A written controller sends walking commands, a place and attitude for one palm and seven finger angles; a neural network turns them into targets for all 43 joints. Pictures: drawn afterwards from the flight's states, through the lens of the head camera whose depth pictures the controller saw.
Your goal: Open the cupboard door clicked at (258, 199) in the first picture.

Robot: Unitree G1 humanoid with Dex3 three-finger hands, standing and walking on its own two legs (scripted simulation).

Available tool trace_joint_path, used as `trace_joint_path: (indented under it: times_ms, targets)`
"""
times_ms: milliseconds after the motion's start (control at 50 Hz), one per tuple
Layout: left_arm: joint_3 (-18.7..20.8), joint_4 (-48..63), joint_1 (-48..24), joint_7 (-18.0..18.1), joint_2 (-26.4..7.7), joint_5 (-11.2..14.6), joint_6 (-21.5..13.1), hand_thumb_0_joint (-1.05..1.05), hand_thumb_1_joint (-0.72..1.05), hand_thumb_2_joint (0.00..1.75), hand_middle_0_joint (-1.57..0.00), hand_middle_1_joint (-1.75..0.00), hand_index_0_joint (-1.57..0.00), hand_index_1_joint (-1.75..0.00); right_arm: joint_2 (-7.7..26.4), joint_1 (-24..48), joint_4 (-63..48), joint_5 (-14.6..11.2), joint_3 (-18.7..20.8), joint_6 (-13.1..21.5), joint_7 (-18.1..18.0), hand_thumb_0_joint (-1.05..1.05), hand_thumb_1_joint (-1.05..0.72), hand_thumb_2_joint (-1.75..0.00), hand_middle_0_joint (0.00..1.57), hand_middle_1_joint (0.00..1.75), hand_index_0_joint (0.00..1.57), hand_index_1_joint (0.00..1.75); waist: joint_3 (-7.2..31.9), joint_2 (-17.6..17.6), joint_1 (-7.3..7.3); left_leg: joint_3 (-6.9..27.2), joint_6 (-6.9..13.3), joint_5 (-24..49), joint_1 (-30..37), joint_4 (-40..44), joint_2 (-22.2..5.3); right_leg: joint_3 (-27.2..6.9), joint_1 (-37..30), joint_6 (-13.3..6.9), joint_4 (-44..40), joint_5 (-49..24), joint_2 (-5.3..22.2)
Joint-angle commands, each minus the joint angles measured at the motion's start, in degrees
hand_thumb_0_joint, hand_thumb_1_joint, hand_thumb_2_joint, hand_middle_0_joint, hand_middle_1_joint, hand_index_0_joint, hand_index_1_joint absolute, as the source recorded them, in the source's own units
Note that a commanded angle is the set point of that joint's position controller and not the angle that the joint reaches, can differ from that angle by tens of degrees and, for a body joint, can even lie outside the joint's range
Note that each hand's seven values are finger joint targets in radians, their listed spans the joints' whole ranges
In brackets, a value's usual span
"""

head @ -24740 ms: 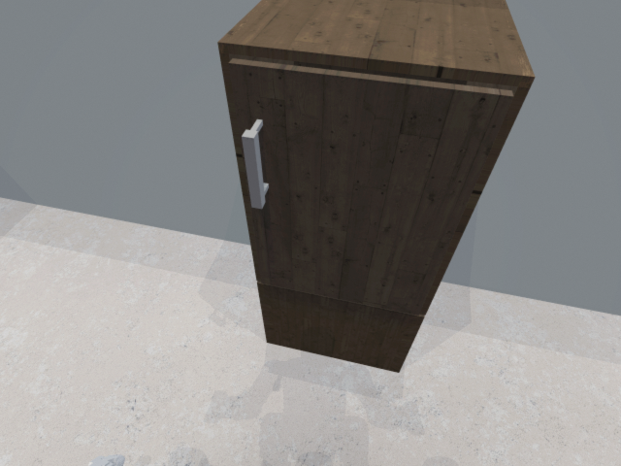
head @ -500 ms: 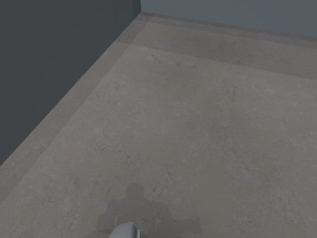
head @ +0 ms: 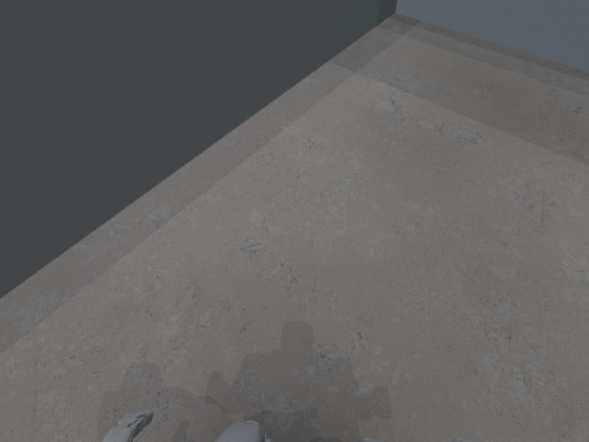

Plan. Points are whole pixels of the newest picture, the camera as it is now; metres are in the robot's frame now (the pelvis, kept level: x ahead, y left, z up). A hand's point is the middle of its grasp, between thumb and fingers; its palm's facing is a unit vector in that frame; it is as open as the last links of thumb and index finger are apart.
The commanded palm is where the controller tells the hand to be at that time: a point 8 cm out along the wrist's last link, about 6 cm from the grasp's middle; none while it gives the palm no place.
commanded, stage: turn to face it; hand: left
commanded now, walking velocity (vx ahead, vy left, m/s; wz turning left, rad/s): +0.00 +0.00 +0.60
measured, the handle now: out of the picture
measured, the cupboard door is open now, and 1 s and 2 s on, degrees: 40 40 40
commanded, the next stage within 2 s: none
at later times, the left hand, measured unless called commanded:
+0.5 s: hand out of the picture +0.04 +0.23 -0.15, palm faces +0.32 -0.92 -0.25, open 7.4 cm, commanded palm none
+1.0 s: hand out of the picture -0.05 +0.18 -0.17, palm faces +0.59 -0.78 -0.23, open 7.4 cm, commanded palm none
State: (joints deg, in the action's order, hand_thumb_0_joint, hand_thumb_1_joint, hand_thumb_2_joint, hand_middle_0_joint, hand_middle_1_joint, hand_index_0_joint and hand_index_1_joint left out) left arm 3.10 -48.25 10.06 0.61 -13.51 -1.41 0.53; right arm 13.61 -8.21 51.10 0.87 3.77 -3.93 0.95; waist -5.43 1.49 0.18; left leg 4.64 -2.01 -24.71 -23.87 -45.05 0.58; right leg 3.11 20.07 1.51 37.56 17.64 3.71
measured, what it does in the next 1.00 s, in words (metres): steps on the spot, turning left: left foot, then right foot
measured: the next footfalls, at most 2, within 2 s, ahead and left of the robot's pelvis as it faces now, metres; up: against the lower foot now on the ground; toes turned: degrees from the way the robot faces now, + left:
left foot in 0.28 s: +0.05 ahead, +0.12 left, +0.00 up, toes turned +17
right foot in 0.64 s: +0.10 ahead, -0.14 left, +0.00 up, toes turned +20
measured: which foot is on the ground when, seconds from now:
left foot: up 0.00-0.26, down 0.28-0.64, up 0.66-0.94, down 0.96-1.00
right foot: down 0.00-0.28, up 0.30-0.62, down 0.64-0.94, up 0.96-1.00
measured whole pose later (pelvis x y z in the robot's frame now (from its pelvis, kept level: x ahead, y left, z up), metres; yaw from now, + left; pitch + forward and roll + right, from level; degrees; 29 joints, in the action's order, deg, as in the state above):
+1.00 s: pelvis +0.02 -0.02 +0.00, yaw +36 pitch +0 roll +1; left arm 3.0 -51.5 13.0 0.7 -13.6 -0.9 2.7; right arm 13.9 -6.1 50.3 0.9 3.5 -1.8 1.4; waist -6.9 -3.8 0.4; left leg -3.6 1.4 -15.0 -19.9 -36.9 0.1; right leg 7.2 19.4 4.2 51.5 30.0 8.9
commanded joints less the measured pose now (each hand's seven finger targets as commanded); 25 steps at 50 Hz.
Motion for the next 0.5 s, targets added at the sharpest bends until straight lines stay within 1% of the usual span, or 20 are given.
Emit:
trace_joint_path:
  times_ms: [0, 20, 40, 80, 100, 140, 180, 200, 220, 240, 260, 280, 300, 320, 340, 360, 380, 440, 460, 480]
  targets:
    - [2.5, 3.5, 1.7, 1.4, -10.0, -0.1, -0.8, 0.0, 0.9, 0.9, -0.2, -0.3, -0.2, -0.3, 6.0, 3.6, -5.5, 0.2, 2.5, 1.1, 0.4, 0.0, -0.9, -0.9, 0.2, 0.3, 0.2, 0.3, 5.0, -17.0, -0.6, -2.0, -0.2, -3.7, -10.9, -28.4, -2.3, -16.0, -7.0, -9.2, -21.3, -6.0, 18.3]
    - [1.9, 3.8, 0.5, 1.3, -8.3, -0.1, -0.9, 0.0, 0.9, 0.9, -0.2, -0.3, -0.2, -0.3, 5.1, 3.0, -4.8, 0.2, 2.1, 1.0, 0.7, 0.0, -0.9, -0.9, 0.2, 0.3, 0.2, 0.3, 5.3, -16.0, 0.2, -3.2, -0.9, -2.0, -9.7, -26.3, -2.7, -9.9, -7.7, -8.2, -19.6, -13.5, 15.7]
    - [1.9, 3.6, 0.9, 1.4, -7.9, -0.3, -1.0, 0.0, 0.9, 0.9, -0.2, -0.3, -0.2, -0.3, 3.9, 3.0, -4.5, -0.1, 1.8, 0.9, 0.9, 0.0, -0.9, -0.9, 0.2, 0.3, 0.2, 0.3, 6.0, -15.7, 0.1, -4.8, -1.3, -2.2, -8.2, -21.9, -2.6, -6.4, -9.3, -7.6, -18.4, -19.9, 15.0]
    - [2.2, 2.6, 3.4, 1.4, -8.6, -0.3, -1.4, 0.0, 0.9, 0.9, -0.2, -0.3, -0.2, -0.3, 2.7, 4.2, -4.3, -0.3, 1.1, 1.2, 1.0, 0.0, -0.9, -0.9, 0.2, 0.3, 0.2, 0.3, 7.4, -13.2, -1.23, -7.5, -1.9, -3.2, -6.3, -11.6, -2.1, -3.0, -15.0, -7.6, -15.3, -31.1, 15.1]
    - [2.4, 1.9, 5.1, 1.4, -9.4, -0.3, -1.5, 0.0, 0.9, 0.9, -0.2, -0.3, -0.2, -0.3, 2.1, 5.0, -4.3, -0.4, 0.8, 1.4, 1.1, 0.0, -0.9, -0.9, 0.2, 0.3, 0.2, 0.3, 8.0, -12.8, -2.17, -8.7, -1.9, -3.2, -5.2, -7.4, -1.6, -2.6, -17.1, -7.7, -14.1, -34.9, 15.4]
    - [2.8, 0.7, 6.7, 1.3, -10.6, -0.5, -1.5, 0.0, 0.9, 0.9, -0.2, -0.3, -0.2, -0.3, 1.8, 5.6, -4.5, -0.7, 0.4, 1.8, 1.1, 0.0, -0.9, -0.9, 0.2, 0.3, 0.2, 0.3, 9.0, -12.7, -3.1, -10.3, -1.4, -3.2, -2.6, -0.2, -0.9, -2.0, -19.7, -7.9, -12.0, -38.7, 16.5]
    - [3.2, 0.4, 6.2, 1.2, -11.4, -0.3, -1.3, 0.0, 0.9, 0.9, -0.2, -0.3, -0.2, -0.3, 2.3, 3.2, -4.2, -0.7, 0.4, 2.0, 0.9, 0.0, -0.9, -0.9, 0.2, 0.3, 0.2, 0.3, 9.8, -12.9, -2.01, -11.5, -0.9, 0.7, 1.3, 7.2, -0.5, -0.2, -19.2, -6.8, -9.4, -38.2, 16.8]
    - [3.3, 0.4, 5.7, 1.0, -11.4, 0.0, -1.1, 0.0, 0.9, 0.9, -0.2, -0.3, -0.2, -0.3, 2.9, 1.7, -3.9, -0.6, 0.5, 2.1, 0.8, 0.0, -0.9, -0.9, 0.2, 0.3, 0.2, 0.3, 9.8, -12.7, -1.16, -11.7, -0.4, 4.9, 5.0, 11.4, -0.2, 1.4, -16.9, -5.3, -7.7, -35.3, 16.1]
    - [3.4, 0.5, 5.0, 0.7, -11.1, 0.4, -0.9, 0.0, 0.9, 0.9, -0.2, -0.3, -0.2, -0.3, 4.2, -0.3, -3.4, -0.4, 0.8, 2.3, 0.8, 0.0, -0.9, -0.9, 0.2, 0.3, 0.2, 0.3, 10.1, -11.3, 0.24, -11.1, 0.3, 10.2, 10.8, 17.0, -0.5, 3.0, -12.7, -3.3, -4.5, -31.0, 15.4]
    - [3.1, 1.3, 4.3, 0.5, -9.5, 0.6, -0.7, 0.0, 0.9, 0.9, -0.2, -0.3, -0.2, -0.3, 7.5, -3.3, -3.0, -0.1, 1.8, 2.6, 0.7, 0.0, -0.9, -0.9, 0.2, 0.3, 0.2, 0.3, 12.0, -3.0, 2.02, -4.7, 2.5, 20.5, 19.8, 21.1, -5.9, 5.7, -4.6, -0.4, 3.7, -21.5, 13.1]
    - [2.2, 3.8, 3.0, 0.1, -5.4, 1.1, -0.3, 0.0, 0.9, 0.9, -0.2, -0.3, -0.2, -0.3, 14.2, -7.6, -2.7, 0.5, 3.5, 2.9, 0.2, 0.0, -0.9, -0.9, 0.2, 0.3, 0.2, 0.3, 13.0, 15.6, 4.54, 17.3, 11.8, 42.7, 27.1, 22.7, -22.1, 7.7, 11.5, 4.3, 16.7, 13.4, 4.7]
    - [1.7, 6.0, -1.6, 0.5, -5.6, 0.4, 0.4, 0.0, 0.9, 0.9, -0.2, -0.3, -0.2, -0.3, 16.2, -11.3, -1.4, 0.5, 3.9, 2.4, -0.3, 0.0, -0.9, -0.9, 0.2, 0.3, 0.2, 0.3, 12.0, 12.0, 6.35, 20.0, 17.3, 42.2, 23.8, 23.3, -26.7, 1.1, 14.5, 3.6, 25.1, 21.9, 3.1]
    - [1.8, 5.3, -4.0, 0.8, -5.2, 0.1, 0.8, 0.0, 0.9, 0.9, -0.2, -0.3, -0.2, -0.3, 14.5, -11.0, -1.2, 0.6, 3.6, 2.8, -1.0, 0.0, -0.9, -0.9, 0.2, 0.3, 0.2, 0.3, 12.4, 11.0, 5.96, 19.6, 16.2, 38.5, 23.0, 23.7, -22.9, -1.8, 16.6, 3.3, 28.6, 17.8, 3.1]
    - [2.0, 4.4, -4.0, 0.7, -5.1, 0.4, 0.8, 0.0, 0.9, 0.9, -0.2, -0.3, -0.2, -0.3, 13.5, -8.1, -2.0, 0.5, 3.2, 3.0, -1.6, 0.0, -0.9, -0.9, 0.2, 0.3, 0.2, 0.3, 10.5, 11.5, 4.49, 16.5, 14.7, 34.1, 19.2, 24.1, -20.4, -3.4, 16.2, 3.3, 29.9, 13.9, 3.1]
    - [2.0, 3.4, -3.1, 0.3, -5.3, 0.3, 0.9, 0.0, 0.9, 0.9, -0.2, -0.3, -0.2, -0.3, 11.7, -4.5, -2.8, 0.5, 2.7, 3.1, -1.7, 0.0, -0.9, -0.9, 0.2, 0.3, 0.2, 0.3, 8.7, 9.9, 2.74, 12.8, 12.8, 31.3, 15.9, 24.6, -17.6, -3.9, 14.7, 3.4, 29.5, 9.8, 3.3]
    - [2.2, 2.3, -1.7, 0.1, -5.2, 0.3, 1.1, 0.0, 0.9, 0.9, -0.2, -0.3, -0.2, -0.3, 10.9, -2.8, -3.2, 0.5, 2.3, 3.2, -1.8, 0.0, -0.9, -0.9, 0.2, 0.3, 0.2, 0.3, 7.9, 8.2, 1.48, 10.6, 11.5, 28.6, 13.5, 25.3, -15.6, -3.7, 12.6, 3.4, 28.5, 7.5, 2.7]
    - [2.2, 1.9, -0.6, 0.0, -5.0, 0.4, 1.3, 0.0, 0.9, 0.9, -0.2, -0.3, -0.2, -0.3, 10.6, -2.0, -3.4, 0.6, 2.2, 3.3, -1.8, 0.0, -0.9, -0.9, 0.2, 0.3, 0.2, 0.3, 7.7, 7.0, 0.78, 9.6, 11.0, 27.0, 12.9, 25.5, -14.4, -3.4, 11.2, 3.4, 25.9, 6.7, 2.2]
    - [2.0, 1.9, -0.7, -0.1, -4.7, 0.4, 1.4, 0.0, 0.9, 0.9, -0.2, -0.3, -0.2, -0.3, 11.1, -1.7, -3.3, 0.7, 2.4, 3.0, -1.5, 0.0, -0.9, -0.9, 0.2, 0.3, 0.2, 0.3, 7.0, 6.7, 0.77, 9.8, 10.6, 19.5, 10.6, 26.6, -13.2, -2.4, 7.1, 3.1, 17.4, 7.1, 0.5]
    - [1.9, 2.1, -0.9, -0.1, -4.5, 0.5, 1.3, 0.0, 0.9, 0.9, -0.2, -0.3, -0.2, -0.3, 11.1, -1.8, -3.2, 0.8, 2.6, 2.8, -1.4, 0.0, -0.9, -0.9, 0.2, 0.3, 0.2, 0.3, 7.4, 7.4, 1.06, 10.7, 10.7, 18.2, 10.2, 26.5, -12.9, -2.1, 5.5, 3.0, 14.0, 7.4, -0.2]
    - [1.8, 2.3, -1.0, -0.1, -4.4, 0.5, 1.3, 0.0, 0.9, 0.9, -0.2, -0.3, -0.2, -0.3, 11.3, -2.0, -3.2, 0.8, 2.8, 2.6, -1.3, 0.0, -0.9, -0.9, 0.2, 0.3, 0.2, 0.3, 7.7, 6.9, 1.21, 11.6, 10.7, 17.4, 9.9, 26.2, -12.6, -1.6, 3.9, 2.8, 11.1, 7.5, -1.1]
